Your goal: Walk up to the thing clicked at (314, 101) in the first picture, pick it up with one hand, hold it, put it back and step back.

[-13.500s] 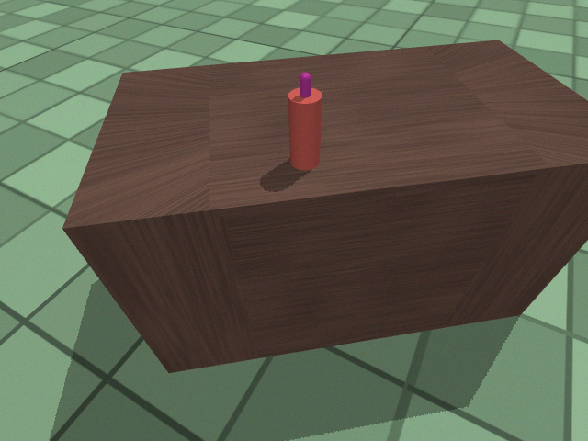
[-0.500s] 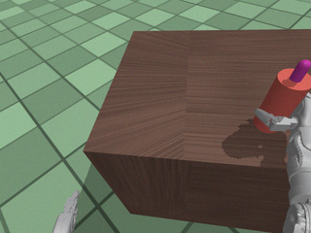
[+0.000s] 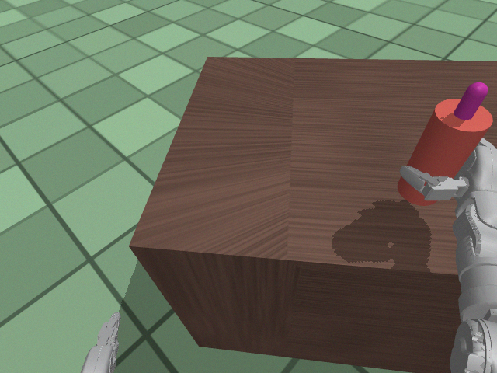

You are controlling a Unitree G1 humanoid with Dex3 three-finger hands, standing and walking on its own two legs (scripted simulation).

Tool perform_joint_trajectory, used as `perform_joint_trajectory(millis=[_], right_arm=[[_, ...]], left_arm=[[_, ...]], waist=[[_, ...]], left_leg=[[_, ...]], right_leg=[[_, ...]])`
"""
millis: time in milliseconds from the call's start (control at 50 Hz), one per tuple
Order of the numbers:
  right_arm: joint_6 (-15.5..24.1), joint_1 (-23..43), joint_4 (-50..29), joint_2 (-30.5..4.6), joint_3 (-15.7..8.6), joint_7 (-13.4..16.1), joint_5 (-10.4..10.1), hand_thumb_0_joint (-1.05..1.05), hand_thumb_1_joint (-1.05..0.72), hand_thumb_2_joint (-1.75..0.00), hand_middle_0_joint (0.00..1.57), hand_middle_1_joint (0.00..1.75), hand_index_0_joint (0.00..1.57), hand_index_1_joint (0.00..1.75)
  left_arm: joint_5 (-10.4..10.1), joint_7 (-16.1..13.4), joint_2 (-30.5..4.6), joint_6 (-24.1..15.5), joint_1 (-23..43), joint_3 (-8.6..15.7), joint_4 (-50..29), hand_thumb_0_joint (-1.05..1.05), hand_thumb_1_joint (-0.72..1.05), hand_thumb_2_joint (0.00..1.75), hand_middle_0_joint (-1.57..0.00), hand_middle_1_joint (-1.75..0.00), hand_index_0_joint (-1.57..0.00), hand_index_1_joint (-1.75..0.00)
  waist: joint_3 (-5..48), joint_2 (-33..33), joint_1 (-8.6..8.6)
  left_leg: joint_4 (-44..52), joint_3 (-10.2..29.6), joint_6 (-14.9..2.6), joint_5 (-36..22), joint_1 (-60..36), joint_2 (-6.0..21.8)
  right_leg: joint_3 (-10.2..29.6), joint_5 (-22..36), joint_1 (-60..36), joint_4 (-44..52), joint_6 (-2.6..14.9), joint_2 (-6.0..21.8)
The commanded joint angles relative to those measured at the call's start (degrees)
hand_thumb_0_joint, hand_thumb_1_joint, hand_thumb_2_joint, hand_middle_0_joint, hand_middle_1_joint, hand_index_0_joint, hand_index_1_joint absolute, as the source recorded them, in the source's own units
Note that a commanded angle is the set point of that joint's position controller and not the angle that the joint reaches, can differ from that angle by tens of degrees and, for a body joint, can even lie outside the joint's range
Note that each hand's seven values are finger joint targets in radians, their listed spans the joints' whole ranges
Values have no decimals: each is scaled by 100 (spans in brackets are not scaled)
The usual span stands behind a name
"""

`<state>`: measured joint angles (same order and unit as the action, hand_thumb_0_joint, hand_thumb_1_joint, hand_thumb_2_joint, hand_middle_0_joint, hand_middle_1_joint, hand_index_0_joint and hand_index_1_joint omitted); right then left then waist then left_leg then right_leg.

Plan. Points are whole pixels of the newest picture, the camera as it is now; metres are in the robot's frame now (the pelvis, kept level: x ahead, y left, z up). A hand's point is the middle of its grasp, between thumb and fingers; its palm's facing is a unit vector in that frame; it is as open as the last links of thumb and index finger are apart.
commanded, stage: settle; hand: right
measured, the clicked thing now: (443, 146) +0.44 -0.24 +0.16
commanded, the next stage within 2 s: lift in 0.12 s
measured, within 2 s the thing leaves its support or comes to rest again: neither
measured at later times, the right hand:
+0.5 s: hand (434, 144) +0.44 -0.22 +0.16, palm faces +0.23 +0.97 +0.03, open 9.6 cm
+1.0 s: hand (456, 132) +0.37 -0.20 +0.24, palm faces +0.21 +0.98 +0.00, open 9.6 cm
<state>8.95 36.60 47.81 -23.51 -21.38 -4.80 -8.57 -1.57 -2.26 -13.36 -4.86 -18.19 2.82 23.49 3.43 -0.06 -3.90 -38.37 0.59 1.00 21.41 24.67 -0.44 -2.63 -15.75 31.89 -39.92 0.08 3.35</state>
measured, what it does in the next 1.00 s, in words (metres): stands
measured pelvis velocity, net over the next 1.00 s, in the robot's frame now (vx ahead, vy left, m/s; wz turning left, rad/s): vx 0.00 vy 0.01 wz -0.02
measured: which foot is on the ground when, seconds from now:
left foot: down 0.00-1.00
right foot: down 0.00-1.00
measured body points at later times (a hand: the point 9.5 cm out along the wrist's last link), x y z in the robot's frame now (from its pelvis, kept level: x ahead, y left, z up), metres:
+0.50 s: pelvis +0.01 +0.00 +0.01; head +0.03 +0.00 +0.46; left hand +0.16 +0.27 -0.05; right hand +0.42 -0.28 +0.16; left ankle -0.02 +0.13 -0.72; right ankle +0.04 -0.12 -0.72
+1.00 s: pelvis +0.00 +0.01 +0.02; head -0.02 +0.03 +0.47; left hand +0.17 +0.26 -0.06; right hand +0.36 -0.25 +0.24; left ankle -0.02 +0.13 -0.72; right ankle +0.04 -0.12 -0.72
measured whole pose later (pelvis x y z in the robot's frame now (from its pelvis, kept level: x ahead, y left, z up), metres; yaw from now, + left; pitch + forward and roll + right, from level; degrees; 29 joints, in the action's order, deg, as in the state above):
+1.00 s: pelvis +0.00 +0.01 +0.02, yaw -1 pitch -1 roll +0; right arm -19.1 27.8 12.1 -17.0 -16.8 -0.8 -11.4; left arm -2.8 -2.1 -13.4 -4.1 -16.0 4.4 30.2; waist 3.4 -3.1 0.0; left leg -28.6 -0.1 0.7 17.7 10.2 0.7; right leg -2.4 -11.0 17.0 -28.6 -0.2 1.9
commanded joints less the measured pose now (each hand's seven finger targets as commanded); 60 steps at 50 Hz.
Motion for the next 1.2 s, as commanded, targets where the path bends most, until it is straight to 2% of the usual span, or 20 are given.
perform_joint_trajectory(millis=[0, 20, 80, 120, 160, 280, 300, 340, 460, 580, 600, 640, 680, 720, 740, 840, 920, 1000, 1060, 1180], right_arm=[[328, 2632, -1406, -1424, -209, -15, -143, 0, -31, -131, 124, 139, 128, 139], [344, 2650, -1472, -1681, -402, 6, -150, 0, -31, -130, 125, 140, 129, 140], [250, 2438, -1190, -1575, -358, 23, -125, 0, -32, -130, 125, 139, 129, 139], [227, 2434, -1105, -1170, -62, -43, -114, 0, -34, -131, 125, 139, 129, 139], [179, 2385, -971, -1338, -173, -70, -102, 0, -36, -133, 126, 141, 130, 141], [143, 2944, -1787, -1433, -133, -58, -142, 0, -21, -126, 121, 136, 125, 136], [122, 2895, -1826, -1240, -1, -79, -157, 0, -21, -125, 120, 135, 124, 135], [90, 2768, -2032, -1438, -171, -34, -166, 0, -23, -122, 119, 132, 123, 132], [-221, 2432, -2367, -1154, -66, 152, -164, 0, -30, -125, 125, 136, 127, 136], [-731, 2177, -3286, -944, 158, 220, -171, 0, -29, -127, 126, 139, 129, 139], [-827, 2082, -3344, -1039, 7, 265, -215, 0, -28, -127, 126, 138, 129, 138], [-972, 2021, -3739, -719, 211, 272, -269, 0, -28, -125, 126, 137, 129, 137], [-1193, 1791, -3853, -806, 70, 311, -280, 0, -28, -125, 126, 138, 130, 138], [-1449, 1803, -4006, -681, 164, 321, -284, 0, -25, -125, 125, 137, 129, 137], [-1587, 1689, -3963, -731, 62, 348, -300, 0, -26, -125, 125, 137, 128, 137], [-2122, 1694, -4554, -488, 211, 360, -287, 0, -25, -125, 126, 138, 129, 138], [-2471, 1703, -4991, -667, 118, 374, -293, 0, -25, -127, 128, 140, 131, 140], [-2716, 1799, -5356, -470, 172, 435, -361, 0, -24, -127, 128, 141, 132, 141], [-2942, 1755, -5422, -634, 38, 499, -365, 0, -22, -129, 129, 142, 133, 142], [-3352, 1725, -5472, -374, 287, 440, -348, 0, -21, -127, 127, 141, 131, 141]], left_arm=[[-34, -146, -846, -356, 343, 306, -1014, 0, -54, 5, -5, -5, -5, -5], [-29, -196, -1090, -363, 485, 499, -1168, 0, -55, 5, -5, -5, -5, -5], [-26, -191, -973, -308, 140, 430, -890, 0, -54, 5, -5, -5, -5, -5], [-37, -103, -447, -282, 17, 43, -536, 0, -55, 5, -5, -5, -5, -5], [-42, -131, -733, -301, 207, 290, -635, 0, -55, 5, -5, -5, -5, -5], [-39, -128, -1031, -337, 476, 577, -704, 0, -53, 4, -5, -6, -6, -5], [-48, -121, -865, -351, 391, 461, -636, 0, -53, 4, -5, -6, -6, -5], [-50, -144, -926, -362, 558, 427, -753, 0, -53, 4, -5, -6, -6, -5], [-51, -124, -634, -267, 500, 256, -536, 0, -53, 3, -5, -6, -6, -5], [-58, -129, -914, -204, 480, 562, -627, 0, -53, 4, -5, -6, -6, -5], [-60, -160, -1054, -205, 455, 695, -632, 0, -53, 3, -5, -6, -6, -5], [-97, -112, -635, -235, 503, 352, -597, 0, -53, 4, -5, -6, -5, -5], [-106, -119, -636, -218, 578, 322, -675, 0, -54, 4, -4, -6, -5, -5], [-101, -109, -627, -185, 463, 376, -434, 0, -53, 4, -4, -6, -5, -5], [-105, -130, -931, -194, 613, 593, -651, 0, -54, 4, -4, -5, -5, -5], [-127, -45, -554, -177, 705, 269, -343, 0, -53, 4, -4, -5, -5, -5], [-117, -69, -948, -235, 808, 613, -326, 0, -53, 4, -4, -5, -5, -4], [-129, -59, -599, -293, 1004, 314, -431, 0, -54, 5, -4, -5, -4, -5], [-119, -99, -821, -333, 1051, 488, -398, 0, -54, 4, -4, -5, -4, -4], [-118, -30, -644, -442, 1008, 343, -133, 0, -53, 4, -4, -5, -4, -4]], waist=[[2354, -343, -22], [2353, -170, -43], [1971, -123, -8], [1552, -414, 39], [1499, -250, -17], [2266, -496, 39], [2327, -487, 39], [2619, -338, 126], [2164, -508, 241], [1970, -357, 187], [1766, -162, 176], [1635, -236, 252], [1696, -70, 351], [1599, -94, 305], [1528, 109, 266], [1213, -127, 357], [1295, -116, 308], [1290, 44, 388], [1124, 62, 396], [923, -136, 340]], left_leg=[[580, -202, -87, -1801, -168, -110], [607, -218, -74, -1812, -212, -114], [681, -207, -77, -1726, -182, -101], [724, -178, -85, -1653, -59, -74], [762, -146, -69, -1639, -5, -67], [776, -148, -74, -2030, -233, -59], [764, -180, -59, -2177, -293, -66], [759, -220, -44, -2443, -515, -76], [939, -199, -70, -2359, -630, -50], [1093, -205, -31, -2425, -691, -19], [1148, -229, -36, -2267, -744, -36], [1180, -252, -36, -2229, -775, -31], [1200, -256, -29, -2302, -908, -25], [1229, -278, -19, -2346, -861, -22], [1279, -264, -5, -2288, -902, -14], [1414, -278, -55, -1798, -937, 4], [1489, -323, -75, -1662, -932, -5], [1542, -332, -64, -1654, -1072, 4], [1605, -347, -69, -1387, -1032, 1], [1735, -344, -101, -1038, -904, 3]], right_leg=[[132, 1365, -2159, 433, 76, -138], [143, 1355, -2177, 464, 92, -129], [111, 1247, -2011, 572, 92, -147], [65, 1172, -1834, 632, 85, -170], [60, 1135, -1865, 660, 104, -162], [79, 1622, -2434, 625, 87, -149], [88, 1813, -2538, 591, 99, -150], [114, 2124, -2702, 577, 114, -150], [34, 2068, -2572, 774, 88, -186], [-21, 1990, -2735, 906, 119, -204], [-10, 1799, -2644, 968, 122, -197], [-16, 1757, -2646, 1036, 123, -212], [-12, 1874, -2671, 1050, 127, -211], [4, 1944, -2770, 1078, 136, -201], [-5, 1832, -2739, 1114, 138, -209], [-22, 1336, -2672, 1326, 121, -243], [12, 1227, -2821, 1395, 112, -236], [17, 1213, -2817, 1417, 125, -269], [18, 952, -2782, 1504, 118, -271], [31, 618, -2768, 1642, 112, -278]])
